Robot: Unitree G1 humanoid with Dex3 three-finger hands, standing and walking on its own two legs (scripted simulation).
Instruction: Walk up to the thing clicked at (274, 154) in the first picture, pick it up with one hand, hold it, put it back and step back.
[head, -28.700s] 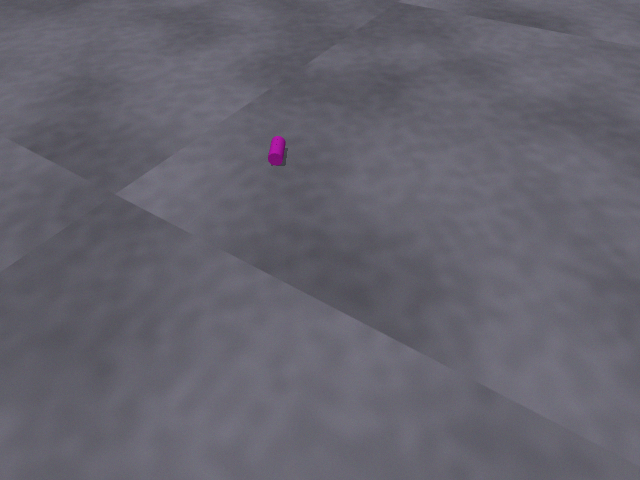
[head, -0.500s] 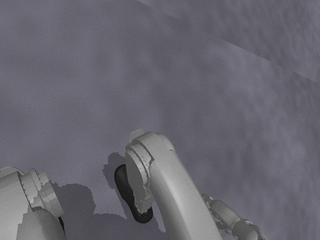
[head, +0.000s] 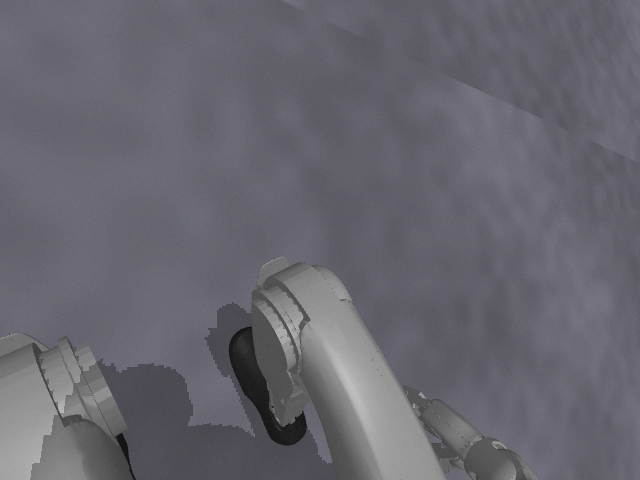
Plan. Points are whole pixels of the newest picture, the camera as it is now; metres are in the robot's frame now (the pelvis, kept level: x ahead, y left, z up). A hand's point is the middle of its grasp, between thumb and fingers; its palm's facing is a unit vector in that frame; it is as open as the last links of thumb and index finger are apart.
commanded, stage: close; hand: left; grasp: from above
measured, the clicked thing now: out of the picture +0.45 +0.39 -0.27
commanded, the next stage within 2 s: settle in 0.62 s
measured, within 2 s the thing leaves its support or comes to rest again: leaves its support in 1.00 s
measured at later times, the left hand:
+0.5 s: hand out of the picture +0.44 +0.39 -0.24, palm faces -0.40 -0.18 -0.90, open 10.6 cm
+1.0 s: hand out of the picture +0.44 +0.39 -0.23, palm faces -0.40 -0.18 -0.90, open 10.3 cm
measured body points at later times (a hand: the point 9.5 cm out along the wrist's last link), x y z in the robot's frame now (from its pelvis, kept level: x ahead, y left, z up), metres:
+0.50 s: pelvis +0.00 +0.00 +0.00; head +0.27 +0.16 +0.32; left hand +0.45 +0.40 -0.19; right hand +0.09 -0.24 -0.05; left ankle +0.07 +0.13 -0.28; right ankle +0.11 -0.11 -0.28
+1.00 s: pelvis +0.00 +0.00 +0.00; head +0.27 +0.15 +0.32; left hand +0.46 +0.40 -0.18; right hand +0.10 -0.24 -0.06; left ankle +0.07 +0.13 -0.28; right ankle +0.11 -0.11 -0.28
